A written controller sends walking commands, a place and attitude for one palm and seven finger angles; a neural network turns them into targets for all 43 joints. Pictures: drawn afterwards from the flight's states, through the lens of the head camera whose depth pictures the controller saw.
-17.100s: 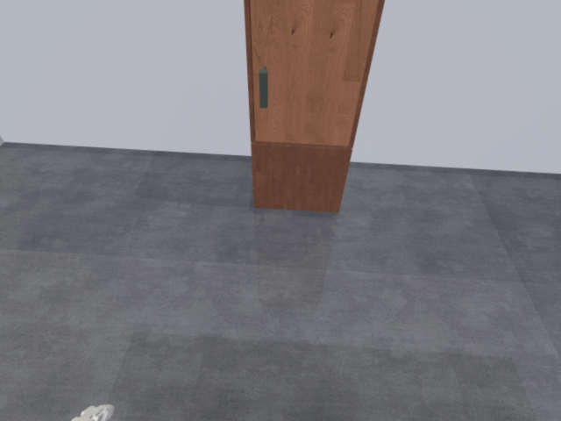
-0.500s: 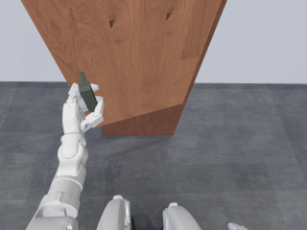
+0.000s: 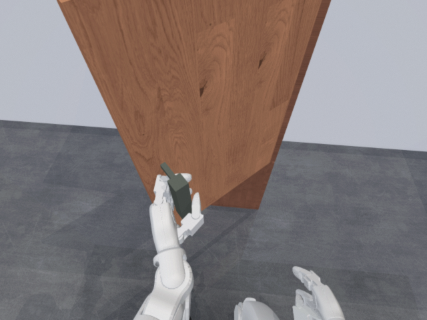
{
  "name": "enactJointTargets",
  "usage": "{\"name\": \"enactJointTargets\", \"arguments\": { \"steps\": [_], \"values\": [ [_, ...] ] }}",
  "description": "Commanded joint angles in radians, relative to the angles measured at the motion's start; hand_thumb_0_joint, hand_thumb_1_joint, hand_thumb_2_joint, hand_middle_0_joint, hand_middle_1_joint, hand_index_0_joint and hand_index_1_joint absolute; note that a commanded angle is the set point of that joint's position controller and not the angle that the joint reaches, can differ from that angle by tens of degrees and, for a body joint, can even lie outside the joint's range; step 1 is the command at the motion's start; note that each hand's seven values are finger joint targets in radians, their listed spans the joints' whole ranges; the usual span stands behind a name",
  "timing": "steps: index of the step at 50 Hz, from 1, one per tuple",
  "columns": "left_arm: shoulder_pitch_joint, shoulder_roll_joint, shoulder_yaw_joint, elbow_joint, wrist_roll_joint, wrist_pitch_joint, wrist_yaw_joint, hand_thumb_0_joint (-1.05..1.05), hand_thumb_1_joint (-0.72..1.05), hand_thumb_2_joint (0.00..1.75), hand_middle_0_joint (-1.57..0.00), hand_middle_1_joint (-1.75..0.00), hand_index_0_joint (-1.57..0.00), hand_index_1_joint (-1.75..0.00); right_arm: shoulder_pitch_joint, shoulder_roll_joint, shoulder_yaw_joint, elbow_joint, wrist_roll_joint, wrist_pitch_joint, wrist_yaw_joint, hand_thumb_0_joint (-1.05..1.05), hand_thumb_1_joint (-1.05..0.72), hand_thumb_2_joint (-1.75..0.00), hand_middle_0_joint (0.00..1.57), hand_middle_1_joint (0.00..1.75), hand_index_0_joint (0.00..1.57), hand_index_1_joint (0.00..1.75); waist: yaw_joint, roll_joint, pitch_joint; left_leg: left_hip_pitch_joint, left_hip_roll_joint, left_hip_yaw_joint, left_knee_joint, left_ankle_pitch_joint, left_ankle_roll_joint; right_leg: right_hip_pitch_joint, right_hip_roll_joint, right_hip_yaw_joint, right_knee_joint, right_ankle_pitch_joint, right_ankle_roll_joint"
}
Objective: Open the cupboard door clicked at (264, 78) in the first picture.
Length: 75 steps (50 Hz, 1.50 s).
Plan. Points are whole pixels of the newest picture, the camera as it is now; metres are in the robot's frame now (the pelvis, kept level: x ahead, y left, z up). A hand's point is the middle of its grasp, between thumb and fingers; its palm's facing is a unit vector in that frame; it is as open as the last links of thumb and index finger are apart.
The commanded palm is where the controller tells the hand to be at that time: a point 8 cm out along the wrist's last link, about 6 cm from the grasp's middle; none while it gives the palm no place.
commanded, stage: open thumb and fingers to let go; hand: left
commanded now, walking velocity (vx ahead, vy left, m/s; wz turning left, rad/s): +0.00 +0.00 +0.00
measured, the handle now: (175, 190) +0.36 +0.09 +0.02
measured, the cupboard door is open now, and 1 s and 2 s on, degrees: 43 44 48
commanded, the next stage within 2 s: slide the hand sideways off the handle in 0.92 s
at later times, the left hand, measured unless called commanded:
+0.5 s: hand (198, 214) +0.31 +0.04 +0.01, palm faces +0.32 -0.95 -0.02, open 10.1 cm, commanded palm +0.26 +0.09 +0.01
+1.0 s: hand (196, 219) +0.30 +0.05 +0.01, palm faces +0.25 -0.97 -0.01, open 14.9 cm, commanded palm +0.26 +0.09 +0.01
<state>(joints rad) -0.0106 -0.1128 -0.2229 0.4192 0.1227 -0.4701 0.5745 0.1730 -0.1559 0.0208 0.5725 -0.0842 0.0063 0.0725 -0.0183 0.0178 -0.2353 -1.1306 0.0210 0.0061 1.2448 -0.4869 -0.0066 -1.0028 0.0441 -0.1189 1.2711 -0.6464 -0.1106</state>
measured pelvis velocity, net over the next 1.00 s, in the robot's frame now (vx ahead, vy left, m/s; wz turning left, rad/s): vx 0.00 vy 0.00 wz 0.00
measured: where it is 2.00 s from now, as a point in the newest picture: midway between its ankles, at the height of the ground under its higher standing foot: outside the picture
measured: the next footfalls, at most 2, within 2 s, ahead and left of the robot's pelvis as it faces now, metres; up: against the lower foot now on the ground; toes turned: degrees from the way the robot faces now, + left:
none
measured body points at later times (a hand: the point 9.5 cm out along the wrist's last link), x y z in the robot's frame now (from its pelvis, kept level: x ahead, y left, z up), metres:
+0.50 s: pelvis +0.00 -0.02 -0.01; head +0.09 -0.05 +0.43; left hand +0.29 +0.09 +0.02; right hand +0.17 -0.24 -0.13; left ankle +0.05 +0.13 -0.62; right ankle -0.02 -0.06 -0.62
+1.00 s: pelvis +0.00 +0.00 -0.01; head +0.08 -0.01 +0.44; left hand +0.28 +0.10 +0.02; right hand +0.18 -0.21 -0.12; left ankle +0.05 +0.13 -0.62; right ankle -0.02 -0.05 -0.62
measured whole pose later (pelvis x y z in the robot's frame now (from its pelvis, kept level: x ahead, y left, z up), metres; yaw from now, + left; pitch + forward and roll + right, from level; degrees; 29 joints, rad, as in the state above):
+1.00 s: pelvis +0.00 +0.00 -0.01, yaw +0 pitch +22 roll +0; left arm 0.06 -0.10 -0.25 0.33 0.11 -0.44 0.54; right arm 0.17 -0.17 0.02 0.57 -0.08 -0.05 0.04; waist -0.02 0.03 -0.24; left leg -1.16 0.01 0.00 1.28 -0.50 -0.01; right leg -1.03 0.04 -0.12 1.31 -0.67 -0.11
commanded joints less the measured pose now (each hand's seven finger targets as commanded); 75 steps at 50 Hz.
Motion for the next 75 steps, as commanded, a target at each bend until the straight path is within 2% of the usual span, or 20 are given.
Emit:
{"name": "enactJointTargets", "arguments": {
  "steps": [1, 5, 10, 13, 17, 25, 27, 35, 45, 51, 52, 53, 56, 58, 60, 62, 64, 65, 70, 75],
  "values": [
    [-0.008, -0.132, -0.047, -0.221, 0.019, -0.038, -0.012, 0.00, 0.90, 0.90, -0.40, -1.35, -0.40, -1.35, -0.059, -0.098, -0.034, -0.143, 0.012, -0.071, -0.017, 0.00, -0.90, -0.90, 0.20, 0.30, 0.20, 0.30, -0.006, -0.082, -0.252, 0.247, -0.042, -0.035, -0.085, 0.150, 0.021, 0.141, -0.051, 0.151, -0.255, 0.420, 0.099],
    [-0.229, -0.054, 0.023, -0.214, 0.011, -0.039, 0.019, 0.00, 0.90, 0.90, -0.40, -1.35, -0.40, -1.35, -0.055, -0.100, -0.030, -0.107, 0.007, -0.086, -0.036, 0.00, -0.90, -0.90, 0.20, 0.30, 0.20, 0.30, -0.050, -0.104, -0.177, 0.149, -0.043, -0.046, -0.025, 0.088, 0.020, 0.108, -0.081, 0.231, -0.289, 0.343, 0.119],
    [-0.160, -0.040, 0.050, -0.206, -0.001, -0.056, 0.005, 0.00, 0.55, 0.75, -0.38, -1.31, -0.38, -1.31, -0.050, -0.099, -0.038, -0.115, 0.005, -0.096, -0.041, 0.00, -0.90, -0.90, 0.20, 0.30, 0.20, 0.30, -0.019, -0.112, -0.257, 0.098, -0.049, -0.046, -0.003, 0.108, 0.015, 0.195, -0.104, 0.281, -0.273, 0.435, 0.132],
    [-0.120, -0.054, 0.033, -0.217, -0.001, -0.051, -0.015, 0.00, 0.34, 0.66, -0.36, -1.29, -0.36, -1.29, -0.027, -0.102, -0.045, -0.112, 0.006, -0.089, -0.041, 0.00, -0.90, -0.90, 0.20, 0.30, 0.20, 0.30, -0.023, -0.127, -0.299, 0.104, -0.049, -0.040, 0.003, 0.142, 0.015, 0.237, -0.116, 0.292, -0.261, 0.566, 0.148],
    [-0.072, -0.059, 0.014, -0.247, -0.008, -0.034, -0.039, 0.00, 0.06, 0.54, -0.34, -1.26, -0.34, -1.26, -0.007, -0.108, -0.051, -0.118, 0.012, -0.081, -0.042, 0.00, -0.90, -0.90, 0.20, 0.30, 0.20, 0.30, -0.025, -0.155, -0.310, 0.099, -0.048, -0.042, -0.001, 0.170, 0.015, 0.285, -0.124, 0.296, -0.253, 0.689, 0.160],
    [-0.037, -0.043, 0.025, -0.267, -0.018, -0.033, -0.048, 0.00, -0.50, 0.30, -0.30, -1.20, -0.30, -1.20, -0.002, -0.114, -0.054, -0.114, 0.014, -0.083, -0.047, 0.00, -0.90, -0.90, 0.20, 0.30, 0.20, 0.30, -0.022, -0.151, -0.279, 0.096, -0.047, -0.047, -0.008, 0.175, 0.013, 0.272, -0.118, 0.279, -0.247, 0.701, 0.154],
    [-0.048, -0.034, 0.031, -0.280, -0.021, -0.044, -0.046, 0.00, -0.50, 0.30, -0.30, -1.20, -0.30, -1.20, -0.008, -0.111, -0.054, -0.110, 0.014, -0.085, -0.047, 0.00, -0.90, -0.90, 0.20, 0.30, 0.20, 0.30, -0.023, -0.153, -0.277, 0.090, -0.046, -0.045, -0.003, 0.163, 0.012, 0.267, -0.120, 0.286, -0.248, 0.685, 0.157],
    [-0.039, -0.030, 0.034, -0.313, -0.006, -0.053, -0.030, 0.00, -0.50, 0.30, -0.23, -0.80, -0.23, -0.80, 0.003, -0.114, -0.057, -0.114, 0.011, -0.091, -0.048, 0.00, -0.90, -0.90, 0.20, 0.30, 0.20, 0.30, -0.012, -0.095, -0.325, 0.148, -0.045, -0.046, -0.016, 0.194, 0.016, 0.228, -0.097, 0.236, -0.218, 0.635, 0.133],
    [-0.059, -0.080, 0.003, -0.284, -0.004, -0.030, -0.004, 0.00, -0.50, 0.30, -0.15, -0.30, -0.15, -0.30, -0.014, -0.115, -0.045, -0.129, 0.012, -0.095, -0.049, 0.00, -0.90, -0.90, 0.20, 0.30, 0.20, 0.30, -0.022, -0.095, -0.280, 0.216, -0.041, -0.049, -0.046, 0.176, 0.022, 0.127, -0.059, 0.156, -0.216, 0.484, 0.111],
    [-0.090, -0.101, -0.004, -0.266, 0.003, -0.018, 0.015, 0.00, -0.50, 0.30, -0.15, -0.30, -0.15, -0.30, -0.034, -0.112, -0.039, -0.129, 0.009, -0.101, -0.044, 0.00, -0.90, -0.90, 0.20, 0.30, 0.20, 0.30, -0.021, -0.079, -0.272, 0.243, -0.038, -0.051, -0.053, 0.165, 0.023, 0.072, -0.043, 0.126, -0.208, 0.409, 0.100],
    [-0.067, 0.019, -0.221, -0.281, 0.107, -0.060, -0.195, 0.00, -0.50, 0.30, -0.15, -0.30, -0.15, -0.30, 0.026, -0.165, -0.044, -0.130, 0.020, -0.078, -0.029, 0.00, -0.90, -0.90, 0.20, 0.30, 0.20, 0.30, -0.121, -0.117, -0.202, 0.204, -0.038, -0.046, -0.011, 0.155, 0.041, 0.038, -0.062, 0.167, -0.196, 0.471, 0.133],
    [-0.115, 0.068, -0.162, -0.360, 0.057, -0.110, -0.302, 0.00, -0.50, 0.30, -0.15, -0.30, -0.15, -0.30, 0.011, -0.150, -0.055, -0.152, 0.025, -0.065, -0.025, 0.00, -0.90, -0.90, 0.20, 0.30, 0.20, 0.30, -0.081, -0.078, -0.258, 0.183, -0.040, -0.051, 0.004, 0.168, 0.044, 0.083, -0.073, 0.189, -0.178, 0.506, 0.121],
    [-0.108, 0.109, -0.164, -0.430, -0.016, -0.162, -0.488, 0.00, -0.50, 0.30, -0.15, -0.30, -0.15, -0.30, 0.008, -0.152, -0.060, -0.188, 0.044, -0.052, -0.027, 0.00, -0.90, -0.90, 0.20, 0.30, 0.20, 0.30, -0.064, -0.011, -0.335, 0.218, -0.043, -0.055, 0.015, 0.196, 0.047, 0.099, -0.070, 0.196, -0.147, 0.528, 0.098],
    [-0.046, 0.072, -0.149, -0.434, -0.107, -0.150, -0.539, 0.00, -0.50, 0.30, -0.15, -0.30, -0.15, -0.30, -0.005, -0.154, -0.057, -0.217, 0.062, -0.048, -0.028, 0.00, -0.90, -0.90, 0.20, 0.30, 0.20, 0.30, -0.049, -0.002, -0.313, 0.256, -0.037, -0.059, -0.001, 0.173, 0.044, 0.065, -0.060, 0.186, -0.169, 0.446, 0.088],
    [-0.006, 0.029, -0.133, -0.452, -0.181, -0.112, -0.532, 0.00, -0.50, 0.30, -0.15, -0.30, -0.15, -0.30, -0.010, -0.159, -0.057, -0.245, 0.076, -0.041, -0.028, 0.00, -0.90, -0.90, 0.20, 0.30, 0.20, 0.30, -0.036, -0.004, -0.299, 0.305, -0.033, -0.062, -0.035, 0.158, 0.042, 0.036, -0.041, 0.146, -0.183, 0.345, 0.073],
    [0.035, 0.022, -0.104, -0.435, -0.198, -0.077, -0.488, 0.00, -0.50, 0.30, -0.15, -0.30, -0.15, -0.30, -0.015, -0.166, -0.058, -0.256, 0.079, -0.028, -0.028, 0.00, -0.90, -0.90, 0.20, 0.30, 0.20, 0.30, -0.026, -0.049, -0.265, 0.312, -0.028, -0.069, -0.058, 0.139, 0.039, 0.006, -0.028, 0.113, -0.185, 0.282, 0.071],
    [0.063, 0.043, -0.079, -0.430, -0.172, -0.061, -0.436, 0.00, -0.50, 0.30, -0.15, -0.30, -0.15, -0.30, -0.011, -0.166, -0.059, -0.264, 0.074, -0.018, -0.027, 0.00, -0.90, -0.90, 0.20, 0.30, 0.20, 0.30, -0.026, -0.115, -0.242, 0.265, -0.028, -0.066, -0.054, 0.119, 0.041, 0.012, -0.027, 0.114, -0.182, 0.253, 0.076],
    [0.082, 0.070, -0.065, -0.435, -0.142, -0.066, -0.412, 0.00, -0.50, 0.30, -0.15, -0.30, -0.15, -0.30, -0.015, -0.167, -0.059, -0.271, 0.069, -0.016, -0.025, 0.00, -0.90, -0.90, 0.20, 0.30, 0.20, 0.30, -0.010, -0.099, -0.247, 0.252, -0.029, -0.067, -0.048, 0.136, 0.041, 0.006, -0.026, 0.111, -0.160, 0.256, 0.071],
    [0.085, 0.090, -0.090, -0.452, -0.011, -0.096, -0.336, 0.00, -0.50, 0.30, -0.15, -0.30, -0.15, -0.30, -0.018, -0.163, -0.058, -0.275, 0.060, 0.002, -0.011, 0.00, -0.90, -0.90, 0.20, 0.30, 0.20, 0.30, -0.008, -0.039, -0.233, 0.248, -0.031, -0.079, -0.040, 0.111, 0.034, -0.083, -0.024, 0.097, -0.108, 0.201, 0.060],
    [0.147, 0.100, -0.083, -0.507, -0.046, -0.086, -0.359, 0.00, -0.50, 0.30, -0.15, -0.30, -0.15, -0.30, -0.014, -0.164, -0.055, -0.301, 0.065, 0.016, -0.013, 0.00, -0.90, -0.90, 0.20, 0.30, 0.20, 0.30, 0.004, -0.020, -0.275, 0.304, -0.029, -0.082, -0.070, 0.099, 0.029, -0.058, -0.020, 0.095, -0.129, 0.192, 0.059]
  ]
}}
